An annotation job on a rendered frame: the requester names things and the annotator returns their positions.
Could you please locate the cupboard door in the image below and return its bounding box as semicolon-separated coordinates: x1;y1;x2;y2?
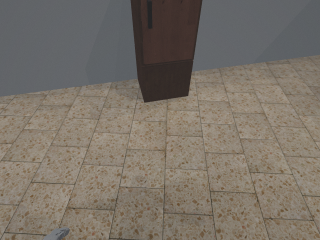
141;0;201;65

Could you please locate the robot left hand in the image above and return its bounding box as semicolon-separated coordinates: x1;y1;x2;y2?
43;227;70;240

